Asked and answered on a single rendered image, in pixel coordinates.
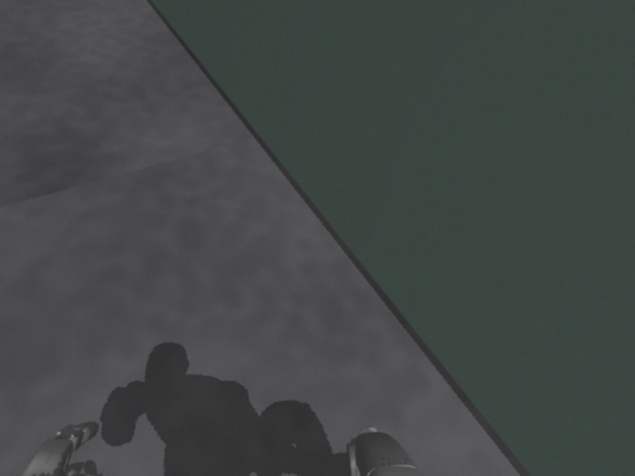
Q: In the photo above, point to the left robot hand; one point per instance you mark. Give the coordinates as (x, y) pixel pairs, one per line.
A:
(53, 456)

